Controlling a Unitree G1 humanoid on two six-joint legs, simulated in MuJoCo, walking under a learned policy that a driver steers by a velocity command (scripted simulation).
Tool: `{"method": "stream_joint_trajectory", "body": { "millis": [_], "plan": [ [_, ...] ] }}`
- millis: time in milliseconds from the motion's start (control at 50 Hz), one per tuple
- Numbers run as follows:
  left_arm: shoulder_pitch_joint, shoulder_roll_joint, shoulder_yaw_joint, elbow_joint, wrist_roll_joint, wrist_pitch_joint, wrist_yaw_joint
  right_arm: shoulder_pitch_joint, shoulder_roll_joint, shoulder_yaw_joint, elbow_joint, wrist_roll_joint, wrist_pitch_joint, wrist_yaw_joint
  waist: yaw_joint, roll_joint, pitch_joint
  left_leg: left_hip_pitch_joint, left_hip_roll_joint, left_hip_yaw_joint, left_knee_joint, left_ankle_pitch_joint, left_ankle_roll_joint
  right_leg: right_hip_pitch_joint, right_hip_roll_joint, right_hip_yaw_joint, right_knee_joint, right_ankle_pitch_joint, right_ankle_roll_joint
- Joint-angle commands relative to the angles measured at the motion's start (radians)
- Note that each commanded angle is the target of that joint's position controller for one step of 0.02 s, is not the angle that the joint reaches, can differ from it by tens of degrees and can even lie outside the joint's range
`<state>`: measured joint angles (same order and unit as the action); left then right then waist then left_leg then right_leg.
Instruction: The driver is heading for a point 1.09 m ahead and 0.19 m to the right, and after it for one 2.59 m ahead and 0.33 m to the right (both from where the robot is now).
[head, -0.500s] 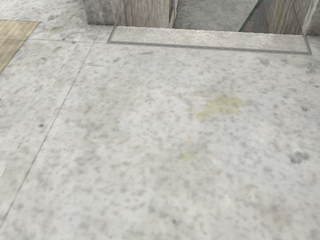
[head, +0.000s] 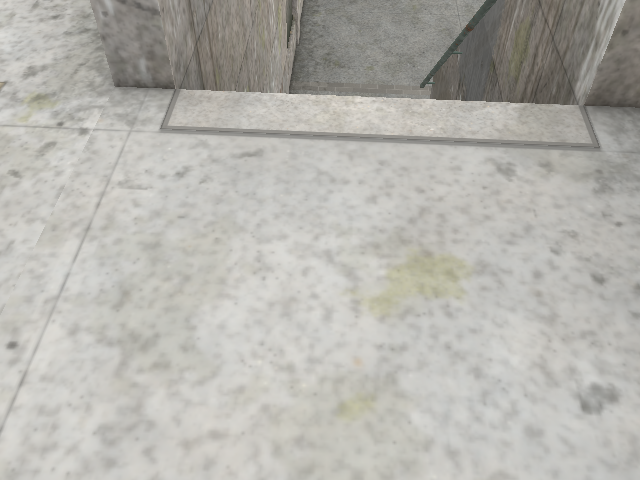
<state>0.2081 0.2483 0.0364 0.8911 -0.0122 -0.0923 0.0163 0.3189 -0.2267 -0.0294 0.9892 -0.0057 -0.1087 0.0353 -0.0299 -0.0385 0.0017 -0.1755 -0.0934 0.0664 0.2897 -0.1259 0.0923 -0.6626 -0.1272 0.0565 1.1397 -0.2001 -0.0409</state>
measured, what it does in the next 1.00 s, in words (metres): walks ahead: right foot, then left foot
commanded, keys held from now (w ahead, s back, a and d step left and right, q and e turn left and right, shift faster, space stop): w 0.84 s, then w+e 0.16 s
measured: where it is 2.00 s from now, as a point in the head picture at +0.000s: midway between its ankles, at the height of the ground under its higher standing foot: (360, 298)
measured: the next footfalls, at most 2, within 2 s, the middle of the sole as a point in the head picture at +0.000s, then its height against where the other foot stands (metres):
right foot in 0.30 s outside the picture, level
left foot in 0.86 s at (290, 421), level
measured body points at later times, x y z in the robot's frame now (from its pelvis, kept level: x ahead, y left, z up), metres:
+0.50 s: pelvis +0.28 -0.08 +0.00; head +0.29 -0.10 +0.45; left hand +0.33 +0.18 -0.12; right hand +0.37 -0.35 -0.14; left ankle +0.29 +0.08 -0.66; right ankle +0.30 -0.16 -0.74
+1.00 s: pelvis +0.55 -0.01 -0.01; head +0.58 +0.00 +0.44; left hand +0.59 +0.25 -0.16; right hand +0.66 -0.28 -0.12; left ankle +0.61 +0.07 -0.74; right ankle +0.47 -0.17 -0.65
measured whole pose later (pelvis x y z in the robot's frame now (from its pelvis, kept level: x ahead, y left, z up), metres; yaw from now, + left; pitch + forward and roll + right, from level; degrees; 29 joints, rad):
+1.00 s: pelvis +0.55 -0.01 -0.01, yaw -2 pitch +1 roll +0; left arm 0.31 0.25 0.06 0.97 -0.04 -0.08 0.01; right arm 0.16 -0.23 -0.05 0.90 0.00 -0.11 0.03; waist 0.00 -0.04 0.03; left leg -0.33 -0.01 0.10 0.46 -0.16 0.06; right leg -0.44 -0.05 0.06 1.19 -0.35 -0.05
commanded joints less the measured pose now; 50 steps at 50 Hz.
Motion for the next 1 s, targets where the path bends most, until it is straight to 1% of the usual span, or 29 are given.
{"method": "stream_joint_trajectory", "body": {
  "millis": [20,100,160,200,240,260,280,300,320,340,360,380,400,420,460,520,560,640,740,800,820,840,860,880,900,920,940,960,1000],
  "plan": [
    [0.036,0.046,0.013,-0.042,0.013,0.003,0.007,-0.042,-0.132,-0.021,-0.055,0.001,-0.018,-0.019,0.048,0.075,0.055,-0.110,0.279,-0.207,-0.207,0.067,0.172,-0.018,-0.042,0.001,-0.140,0.161,0.027],
    [-0.128,0.029,0.007,-0.084,0.003,-0.008,-0.006,0.040,-0.159,-0.025,-0.038,0.017,-0.005,-0.035,-0.012,0.075,0.054,-0.019,0.264,-0.160,-0.190,0.082,0.127,0.012,0.003,-0.037,-0.431,0.307,0.035],
    [-0.215,0.033,0.002,-0.113,-0.007,-0.011,-0.023,0.094,-0.169,-0.029,-0.016,0.026,0.006,-0.036,-0.046,0.085,0.072,0.072,0.294,-0.165,-0.157,0.055,0.121,0.017,0.024,-0.047,-0.534,0.282,0.036],
    [-0.249,0.044,0.003,-0.134,-0.010,-0.017,-0.036,0.113,-0.170,-0.032,-0.005,0.027,0.016,-0.037,-0.048,0.090,0.081,0.144,0.327,-0.179,-0.118,0.055,0.113,0.010,0.032,-0.043,-0.583,0.218,0.017],
    [-0.226,0.066,0.010,-0.139,-0.010,-0.026,-0.046,0.104,-0.181,-0.038,-0.003,0.027,0.027,-0.039,-0.022,0.104,0.067,0.188,0.351,-0.193,-0.063,0.106,0.097,0.067,0.048,-0.052,-0.624,0.136,-0.011],
    [-0.171,0.085,0.020,-0.128,-0.009,-0.030,-0.048,0.084,-0.188,-0.039,-0.007,0.027,0.033,-0.040,0.015,0.114,0.038,0.190,0.344,-0.183,0.001,0.222,0.083,0.155,0.073,-0.073,-0.645,0.107,-0.028],
    [-0.042,0.120,0.041,-0.090,-0.007,-0.033,-0.045,0.066,-0.176,-0.034,-0.013,0.022,0.038,-0.040,0.081,0.106,-0.035,0.171,0.296,-0.143,0.153,0.386,0.060,0.325,0.107,-0.099,-0.667,0.099,-0.053],
    [0.162,0.193,0.069,-0.039,-0.001,-0.035,-0.037,0.056,-0.137,-0.017,-0.035,0.008,0.038,-0.039,0.159,0.051,-0.181,0.027,0.235,-0.086,0.427,0.352,0.025,0.620,0.016,0.001,-0.639,0.124,-0.110],
    [0.295,0.309,0.098,-0.012,0.014,-0.026,-0.035,0.159,-0.020,0.019,-0.053,0.004,0.016,-0.030,0.142,-0.202,-0.326,-0.400,0.064,-0.011,0.837,-0.032,-0.056,1.028,-0.234,0.436,-0.699,0.018,-0.267],
    [0.310,0.229,0.075,-0.008,0.012,-0.025,-0.039,0.159,-0.058,0.013,-0.037,0.021,-0.012,-0.024,0.149,-0.222,-0.389,-0.545,0.045,-0.167,1.001,-0.420,-0.046,1.070,-0.285,0.689,-0.836,-0.066,-0.302],
    [0.216,0.167,0.054,-0.024,0.007,-0.028,-0.039,0.066,-0.155,-0.012,-0.063,0.047,-0.026,-0.021,0.129,-0.149,-0.237,-0.630,0.109,-0.185,1.060,-0.362,-0.023,0.946,-0.252,0.548,-0.843,-0.069,-0.244],
    [0.116,0.130,0.041,-0.049,0.005,-0.025,-0.039,0.000,-0.162,-0.015,-0.081,0.049,-0.028,-0.024,0.099,-0.077,-0.153,-0.609,0.167,-0.155,1.028,-0.262,-0.017,0.798,-0.211,0.399,-0.860,0.006,-0.209],
    [0.048,0.098,0.030,-0.059,0.008,-0.024,-0.044,-0.034,-0.148,-0.019,-0.085,0.035,-0.022,-0.031,0.071,-0.021,-0.086,-0.569,0.201,-0.138,0.962,-0.190,-0.022,0.666,-0.166,0.299,-0.900,0.075,-0.192],
    [0.019,0.074,0.022,-0.059,0.014,-0.026,-0.049,-0.026,-0.134,-0.025,-0.084,0.025,-0.007,-0.036,0.038,-0.032,-0.054,-0.507,0.230,-0.141,0.901,-0.142,-0.026,0.578,-0.126,0.223,-0.936,0.117,-0.172],
    [0.037,0.072,0.023,-0.036,0.017,-0.030,-0.053,0.009,-0.088,-0.022,-0.073,0.021,0.019,-0.038,0.011,-0.043,-0.034,-0.445,0.234,-0.124,0.856,-0.096,-0.040,0.502,-0.092,0.147,-0.980,0.197,-0.177],
    [0.094,0.111,0.034,-0.003,0.018,-0.032,-0.040,-0.063,-0.090,-0.028,-0.103,0.013,0.030,-0.042,0.013,-0.016,0.004,-0.530,0.240,-0.120,0.742,0.008,-0.062,0.517,-0.090,0.086,-1.005,0.315,-0.190],
    [0.125,0.113,0.033,0.011,0.015,-0.024,-0.028,-0.142,-0.082,-0.029,-0.130,0.010,0.028,-0.040,0.029,-0.015,0.018,-0.569,0.238,-0.116,0.624,0.099,-0.072,0.543,-0.084,0.058,-1.013,0.329,-0.180],
    [0.179,0.128,0.034,0.036,0.006,-0.016,-0.015,-0.284,-0.063,-0.022,-0.168,0.016,0.020,-0.029,0.072,-0.020,0.051,-0.526,0.204,-0.081,0.395,0.240,-0.071,0.566,-0.063,0.007,-1.035,0.261,-0.155],
    [0.248,0.136,0.041,0.082,-0.003,0.003,-0.007,-0.407,-0.069,-0.016,-0.217,0.026,0.009,-0.003,0.101,-0.022,0.098,-0.557,0.184,-0.079,0.269,0.182,-0.046,0.717,-0.122,0.014,-0.986,0.259,-0.149],
    [0.225,0.154,0.051,0.086,-0.005,0.016,-0.001,-0.378,-0.095,-0.025,-0.223,0.027,-0.001,0.011,0.063,-0.039,0.068,-0.459,0.154,-0.056,0.228,0.076,-0.010,0.769,-0.144,0.012,-0.904,0.408,-0.127],
    [0.204,0.163,0.053,0.082,-0.004,0.020,-0.001,-0.316,-0.117,-0.036,-0.208,0.026,-0.004,0.010,0.025,-0.055,0.026,-0.347,0.121,-0.028,0.221,0.053,0.006,0.763,-0.132,-0.001,-0.833,0.570,-0.115],
    [0.183,0.154,0.049,0.077,-0.001,0.026,-0.001,-0.177,-0.152,-0.058,-0.165,0.024,-0.004,0.005,-0.046,-0.049,-0.053,-0.158,0.084,0.002,0.206,0.059,0.029,0.728,-0.087,-0.037,-0.674,0.706,-0.093],
    [0.181,0.122,0.034,0.060,0.008,0.026,-0.004,0.013,-0.213,-0.083,-0.116,0.016,-0.004,-0.005,-0.117,-0.004,-0.184,0.159,0.173,-0.098,0.240,0.084,0.078,0.545,-0.032,-0.062,-0.417,0.588,-0.062],
    [0.299,0.003,-0.002,0.051,0.010,0.008,-0.015,0.149,-0.314,-0.109,-0.092,-0.003,0.002,-0.012,-0.095,0.228,-0.347,0.578,0.449,-0.543,0.188,-0.055,0.231,0.118,0.140,-0.100,0.006,0.112,0.015],
    [0.295,0.020,0.000,0.070,-0.008,-0.018,-0.020,0.150,-0.242,-0.084,-0.093,0.003,0.004,-0.012,-0.102,0.272,-0.421,0.600,0.516,-0.798,0.036,-0.133,0.252,-0.011,0.183,0.075,0.178,-0.365,0.004],
    [0.200,0.119,0.029,0.043,-0.040,-0.029,-0.021,0.068,-0.188,-0.068,-0.101,0.011,0.000,-0.014,-0.090,0.211,-0.255,0.460,0.486,-0.646,0.017,-0.161,0.188,-0.096,0.125,0.099,0.237,-0.320,-0.015],
    [0.131,0.131,0.033,0.021,-0.043,-0.029,-0.014,-0.026,-0.150,-0.055,-0.120,0.013,-0.002,-0.015,-0.055,0.146,-0.152,0.294,0.454,-0.493,-0.010,-0.121,0.146,-0.085,0.062,0.064,0.198,-0.219,-0.024],
    [0.098,0.119,0.039,0.016,-0.031,-0.020,-0.004,-0.096,-0.111,-0.044,-0.124,0.008,-0.007,-0.011,-0.022,0.100,-0.080,0.149,0.411,-0.386,-0.056,-0.075,0.118,-0.038,0.024,0.050,0.132,-0.142,-0.022],
    [0.149,0.072,0.045,0.033,-0.023,0.015,0.001,-0.142,-0.074,-0.036,-0.112,-0.008,-0.016,-0.006,0.035,0.146,-0.031,-0.002,0.349,-0.238,-0.124,-0.019,0.083,0.078,-0.016,0.056,0.059,-0.060,-0.022]
  ]
}}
